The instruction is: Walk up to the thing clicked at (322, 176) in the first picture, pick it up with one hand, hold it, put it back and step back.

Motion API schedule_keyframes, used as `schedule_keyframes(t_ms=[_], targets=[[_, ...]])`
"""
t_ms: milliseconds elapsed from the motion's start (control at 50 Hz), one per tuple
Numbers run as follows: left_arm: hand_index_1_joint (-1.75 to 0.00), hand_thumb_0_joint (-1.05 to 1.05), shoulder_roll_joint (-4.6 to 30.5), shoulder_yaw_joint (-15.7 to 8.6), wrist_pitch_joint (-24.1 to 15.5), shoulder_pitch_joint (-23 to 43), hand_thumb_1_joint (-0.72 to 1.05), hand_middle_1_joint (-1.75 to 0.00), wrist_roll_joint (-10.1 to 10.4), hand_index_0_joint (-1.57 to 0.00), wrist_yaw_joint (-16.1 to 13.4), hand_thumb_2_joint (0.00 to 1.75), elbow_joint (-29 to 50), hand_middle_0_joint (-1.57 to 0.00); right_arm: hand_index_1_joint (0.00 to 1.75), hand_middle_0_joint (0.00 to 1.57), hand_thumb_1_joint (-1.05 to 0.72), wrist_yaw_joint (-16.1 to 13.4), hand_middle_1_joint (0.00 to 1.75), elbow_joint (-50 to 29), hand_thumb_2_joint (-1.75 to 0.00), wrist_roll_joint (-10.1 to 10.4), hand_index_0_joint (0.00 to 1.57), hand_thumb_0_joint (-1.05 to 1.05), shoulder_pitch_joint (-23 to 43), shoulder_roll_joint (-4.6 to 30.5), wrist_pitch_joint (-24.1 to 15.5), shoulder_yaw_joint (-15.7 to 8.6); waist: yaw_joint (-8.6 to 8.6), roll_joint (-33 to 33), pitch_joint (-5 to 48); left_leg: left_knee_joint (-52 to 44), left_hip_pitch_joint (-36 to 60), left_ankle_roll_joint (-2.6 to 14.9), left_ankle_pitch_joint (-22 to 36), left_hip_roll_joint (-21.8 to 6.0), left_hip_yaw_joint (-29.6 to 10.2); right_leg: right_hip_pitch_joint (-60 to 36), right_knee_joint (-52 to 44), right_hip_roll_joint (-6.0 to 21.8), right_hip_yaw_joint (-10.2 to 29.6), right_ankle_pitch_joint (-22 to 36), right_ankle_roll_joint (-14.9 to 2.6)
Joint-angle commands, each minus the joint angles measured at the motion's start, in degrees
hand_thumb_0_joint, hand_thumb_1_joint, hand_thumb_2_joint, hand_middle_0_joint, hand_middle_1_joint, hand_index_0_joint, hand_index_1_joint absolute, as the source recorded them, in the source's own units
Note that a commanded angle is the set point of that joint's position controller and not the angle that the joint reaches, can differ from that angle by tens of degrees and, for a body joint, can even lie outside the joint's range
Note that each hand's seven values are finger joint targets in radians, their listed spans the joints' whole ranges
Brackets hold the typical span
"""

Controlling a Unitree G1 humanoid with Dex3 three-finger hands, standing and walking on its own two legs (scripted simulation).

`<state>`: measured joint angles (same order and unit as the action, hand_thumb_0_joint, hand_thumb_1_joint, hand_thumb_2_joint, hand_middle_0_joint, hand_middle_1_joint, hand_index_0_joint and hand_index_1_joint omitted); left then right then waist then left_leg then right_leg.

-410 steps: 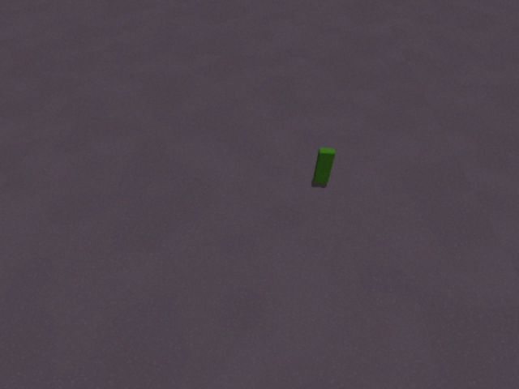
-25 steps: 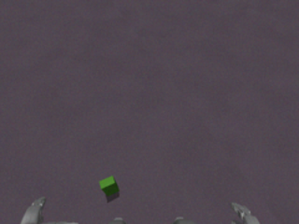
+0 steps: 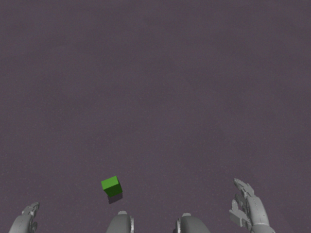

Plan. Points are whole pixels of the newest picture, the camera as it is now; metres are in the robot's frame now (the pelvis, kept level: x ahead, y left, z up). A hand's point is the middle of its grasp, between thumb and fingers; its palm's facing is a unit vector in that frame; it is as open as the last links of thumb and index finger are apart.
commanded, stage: go down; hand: left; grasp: from the side
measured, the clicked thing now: (112, 187) +0.35 +0.19 -0.59
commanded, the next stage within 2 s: none
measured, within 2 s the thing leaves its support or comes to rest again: neither
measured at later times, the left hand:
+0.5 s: hand (45, 221) +0.18 +0.31 -0.18, palm faces +0.13 -0.96 -0.23, open 17.5 cm
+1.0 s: hand (43, 201) +0.24 +0.36 -0.24, palm faces +0.12 -0.98 -0.14, open 17.6 cm
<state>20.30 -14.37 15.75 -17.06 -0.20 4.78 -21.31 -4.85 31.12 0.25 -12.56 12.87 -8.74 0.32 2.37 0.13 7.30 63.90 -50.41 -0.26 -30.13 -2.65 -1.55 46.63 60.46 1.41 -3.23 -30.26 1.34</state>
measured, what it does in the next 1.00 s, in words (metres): lowers itself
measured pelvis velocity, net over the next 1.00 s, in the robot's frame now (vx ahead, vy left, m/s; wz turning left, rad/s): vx -0.07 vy -0.01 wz -0.05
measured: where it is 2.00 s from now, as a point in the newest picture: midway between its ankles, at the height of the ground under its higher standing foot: outside the picture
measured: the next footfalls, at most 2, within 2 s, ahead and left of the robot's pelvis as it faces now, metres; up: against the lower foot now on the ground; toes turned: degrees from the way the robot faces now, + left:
none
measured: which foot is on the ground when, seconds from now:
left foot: down 0.00-1.00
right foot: down 0.00-1.00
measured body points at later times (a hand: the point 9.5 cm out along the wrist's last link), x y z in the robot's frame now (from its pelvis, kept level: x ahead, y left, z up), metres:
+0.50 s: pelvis -0.04 +0.00 -0.08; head +0.10 +0.03 +0.35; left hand +0.17 +0.36 -0.16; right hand +0.15 -0.26 -0.16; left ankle +0.00 +0.12 -0.66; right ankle -0.01 -0.14 -0.66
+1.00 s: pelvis -0.07 -0.01 -0.19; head +0.12 +0.03 +0.22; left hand +0.23 +0.41 -0.23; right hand +0.10 -0.28 -0.29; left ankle +0.00 +0.12 -0.66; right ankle -0.01 -0.14 -0.66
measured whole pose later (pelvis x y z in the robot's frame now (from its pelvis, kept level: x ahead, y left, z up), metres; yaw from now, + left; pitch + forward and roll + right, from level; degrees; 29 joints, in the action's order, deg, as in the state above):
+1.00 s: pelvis -0.07 -0.01 -0.19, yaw -3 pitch +32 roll -5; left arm 38.3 -38.5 -18.7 14.6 10.1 34.7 -52.4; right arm -3.8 38.1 -1.4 -5.8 17.7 -11.4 2.2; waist 1.6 -1.3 9.4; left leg 106.5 -101.3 -0.7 -37.8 -2.8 -4.7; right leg 97.1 103.9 1.2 -3.8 -39.1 0.6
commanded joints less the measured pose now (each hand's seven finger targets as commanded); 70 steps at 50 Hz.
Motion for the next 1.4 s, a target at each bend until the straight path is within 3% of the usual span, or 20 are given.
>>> schedule_keyframes(t_ms=[0, 140, 160, 200, 260, 300, 380, 440, 520, 560, 580, 620, 720, 780, 940, 1040, 1060, 1100, 1200, 1380], targets=[[-0.07, 0.0, 11.1, -5.9, -2.9, -2.5, -0.61, -0.06, 0.4, -0.11, 0.6, 0.0, 9.2, -0.12, 0.3, 0.2, -0.88, -0.7, 0.3, -7.6, -0.89, 0.1, 0.2, 0.0, -0.6, 9.0, -3.3, -4.4, -0.57, 5.7, 12.9, -6.9, 10.1, 0.46, 22.3, 1.0, -0.6, -3.4, -4.0, -1.8, -0.2, 18.0, -2.37], [-0.06, 0.0, 12.7, -9.1, -6.4, -5.4, -0.61, -0.05, 1.8, -0.1, 2.9, 0.0, 7.4, -0.12, 0.3, 0.2, -0.91, -0.1, 0.3, -7.3, -0.9, -0.1, 0.2, 0.0, -0.8, 9.1, -3.8, -4.7, -1.23, 5.8, 14.6, -3.2, 6.0, 0.64, 20.0, 1.3, -0.5, -0.3, -0.9, -1.8, 0.1, 16.3, -2.36], [-0.07, 0.0, 12.0, -8.3, -7.3, -4.9, -0.6, -0.06, 2.1, -0.1, 3.4, 0.0, 9.2, -0.11, 0.3, 0.2, -0.9, 0.0, 0.3, -8.0, -0.9, -0.1, 0.2, 0.0, -0.2, 9.1, -4.0, -4.7, -1.22, 5.2, 14.8, -2.5, 5.1, 0.72, 19.8, 1.3, -0.5, 0.1, -0.3, -1.7, 0.1, 16.5, -2.33], [-0.06, 0.0, 13.2, -10.2, -8.3, -6.4, -0.61, -0.05, 2.5, -0.1, 3.9, 0.0, 6.8, -0.11, 0.3, 0.2, -0.92, 0.2, 0.3, -7.6, -0.9, -0.1, 0.2, 0.0, -0.4, 9.4, -4.1, -4.9, -1.37, 5.1, 14.9, -1.7, 3.9, 0.8, 19.1, 1.3, -0.6, 1.0, 0.6, -1.7, 0.3, 15.8, -2.38], [-0.06, 0.0, 13.8, -9.8, -11.5, 0.4, -0.59, -0.06, 3.0, -0.1, 5.2, 0.0, 9.3, -0.11, 0.3, 0.2, -0.92, 0.5, 0.3, -7.4, -0.9, -0.1, 0.2, 0.0, 0.2, 9.6, -4.5, -5.1, -0.46, 6.7, 14.6, -0.4, 1.8, 0.66, 16.0, 1.0, -1.1, 5.7, 3.2, -1.7, 0.4, 12.7, -2.56], [-0.07, 0.0, 15.0, -11.8, -14.1, 3.4, -0.61, -0.07, 3.9, -0.1, 6.1, 0.0, 2.1, -0.11, 0.3, 0.2, -0.93, 0.6, 0.3, -6.8, -0.9, 0.0, 0.2, 0.0, 1.3, 10.3, -5.0, -5.0, 0.07, 4.5, 11.7, 2.3, -3.9, 0.98, 10.6, 1.1, -1.0, 10.2, 5.5, -1.7, 0.6, 8.7, -2.43], [-0.07, 0.0, 19.0, -14.2, -22.4, 14.2, -0.61, -0.08, 5.8, -0.1, 10.2, 0.0, -0.3, -0.1, 0.3, 0.2, -0.94, 0.3, 0.3, -5.9, -0.91, 0.0, 0.2, 0.0, 1.2, 11.3, -6.1, -5.0, 0.08, 4.8, 15.9, 7.5, -9.4, 1.36, 4.4, 1.5, -0.7, 16.1, 10.0, -1.1, 2.0, 4.0, -2.52], [-0.08, 0.0, 22.0, -16.4, -26.5, 16.6, -0.61, -0.08, 6.9, -0.1, 13.5, 0.0, -3.1, -0.1, 0.3, 0.2, -0.91, 0.0, 0.3, -5.2, -0.9, 0.2, 0.2, 0.0, 1.3, 12.7, -6.6, -5.0, -1.2, 7.8, 20.4, 8.9, -9.5, 0.77, 2.2, 1.0, -2.1, 20.6, 13.8, -1.0, 2.0, 1.9, -2.68], [-0.08, 0.0, 25.7, -20.8, -28.9, 15.8, -0.61, -0.08, 7.9, -0.09, 16.6, 0.02, -10.2, -0.09, 0.3, 0.2, -0.89, 0.3, 0.3, -3.6, -0.9, 0.3, 0.2, 0.0, 1.3, 14.1, -5.8, -4.7, -4.0, 9.3, 25.8, 11.3, -9.4, 0.37, 6.5, 0.9, -3.6, 24.5, 18.8, -1.3, 0.6, 4.1, -3.13], [-0.06, 0.0, 27.0, -21.8, -30.0, 18.9, -0.6, -0.06, 8.6, -0.08, 18.2, 0.02, -9.0, -0.09, 0.3, 0.2, -0.9, 0.2, 0.3, -2.4, -0.9, 0.0, 0.2, 0.0, 0.7, 14.3, -5.3, -4.8, -3.99, 9.4, 27.4, 13.7, -10.5, 0.57, 9.3, 1.3, -3.1, 24.9, 19.5, -1.3, 0.7, 5.6, -3.31], [-0.05, 0.0, 25.8, -22.3, -29.7, 15.2, -0.61, -0.05, 9.0, -0.08, 18.9, 0.01, -15.7, -0.09, 0.3, 0.2, -0.89, 0.4, 0.3, -2.2, -0.9, 0.1, 0.2, 0.0, 1.4, 14.3, -5.2, -4.6, -4.2, 6.9, 26.6, 14.4, -12.1, 0.81, 8.8, 1.1, -3.2, 25.5, 20.0, -1.5, 0.5, 5.2, -3.27], [-0.05, 0.0, 28.7, -24.4, -30.9, 18.2, -0.61, -0.05, 9.9, -0.08, 20.6, 0.02, -13.5, -0.08, 0.3, 0.2, -0.89, 0.6, 0.3, -1.9, -0.9, 0.2, 0.2, 0.0, 2.1, 14.8, -5.1, -4.6, -4.83, 8.2, 27.8, 16.1, -13.3, 0.92, 9.4, 1.1, -3.2, 27.3, 21.8, -1.6, 0.7, 5.6, -3.38], [-0.04, 0.0, 31.8, -27.2, -34.5, 25.0, -0.61, -0.03, 11.5, -0.07, 24.6, 0.02, -16.9, -0.08, 0.3, 0.2, -0.9, 0.6, 0.3, 0.5, -0.9, -0.4, 0.2, 0.0, 1.9, 15.2, -4.9, -3.9, -3.5, 7.3, 30.6, 22.7, -16.9, 1.43, 14.0, 1.2, -2.9, 31.2, 26.3, -1.7, 0.6, 8.4, -3.42], [-0.04, 0.0, 33.2, -27.4, -36.7, 30.3, -0.61, -0.03, 12.0, -0.07, 26.9, 0.01, -18.6, -0.08, 0.3, 0.2, -0.9, 0.4, 0.3, 1.1, -0.9, -0.7, 0.2, 0.0, 2.0, 15.6, -5.1, -3.9, -2.43, 7.3, 31.1, 24.7, -19.6, 1.54, 10.1, 1.2, -3.1, 33.9, 27.9, -1.8, 0.6, 5.6, -3.45], [-0.02, 0.0, 39.4, -29.7, -37.9, 37.5, -0.58, -0.02, 12.1, -0.07, 30.5, 0.0, -22.3, -0.08, 0.3, 0.2, -0.91, 0.0, 0.3, 1.8, -0.9, -1.2, 0.2, 0.0, 2.2, 16.9, -5.1, -3.1, -3.1, 9.2, 31.4, 26.9, -26.3, 1.27, -1.5, 0.8, -3.4, 38.6, 30.9, -1.9, 1.1, -2.9, -3.37], [-0.02, 0.0, 41.9, -31.2, -36.9, 36.9, -0.59, -0.01, 12.7, -0.07, 31.5, 0.0, -22.4, -0.08, 0.3, 0.2, -0.91, -0.3, 0.3, 1.8, -0.9, -0.9, 0.2, 0.0, 2.4, 17.4, -4.8, -2.3, -4.25, 10.2, 32.8, 28.2, -27.0, 1.21, -0.4, 0.7, -3.4, 40.5, 33.1, -2.2, 0.3, -2.0, -3.5], [-0.02, 0.0, 41.9, -30.5, -36.8, 38.0, -0.58, -0.02, 12.7, -0.07, 31.6, 0.0, -22.3, -0.08, 0.3, 0.2, -0.91, -0.4, 0.3, 1.9, -0.9, -0.7, 0.2, 0.0, 2.6, 17.3, -4.8, -2.3, -3.66, 9.9, 31.3, 28.4, -28.9, 1.27, -2.7, 0.6, -3.4, 41.0, 33.1, -2.3, 0.3, -3.6, -3.43], [-0.02, 0.0, 42.9, -31.9, -36.8, 38.4, -0.59, -0.02, 13.4, -0.07, 31.8, 0.0, -22.2, -0.08, 0.3, 0.2, -0.91, -0.4, 0.3, 2.1, -0.9, -0.6, 0.2, 0.0, 2.5, 17.2, -4.9, -1.8, -3.96, 9.4, 31.9, 29.5, -30.0, 1.32, -1.6, 0.6, -3.5, 41.2, 34.2, -2.3, 0.0, -2.8, -3.47], [-0.03, 0.0, 42.0, -31.4, -37.2, 38.9, -0.61, -0.02, 13.9, -0.07, 33.0, 0.01, -23.5, -0.08, 0.3, 0.2, -0.92, -0.4, 0.3, 2.6, -0.91, -0.6, 0.2, 0.0, 2.8, 17.7, -4.9, -1.7, -3.47, 10.7, 31.3, 31.1, -29.4, 1.17, 0.4, 0.5, -4.5, 46.0, 37.5, -2.4, -1.1, -1.5, -3.81], [-0.03, 0.0, 45.6, -33.6, -38.2, 42.0, -0.61, -0.02, 14.9, -0.07, 35.3, 0.01, -23.9, -0.08, 0.3, 0.2, -0.93, -0.6, 0.3, 3.1, -0.91, -1.1, 0.2, 0.0, 2.1, 18.5, -5.0, -1.2, -3.24, 10.9, 33.4, 35.0, -31.7, 1.3, 1.8, 0.8, -3.8, 46.5, 40.0, -2.3, -1.1, -0.8, -3.7]])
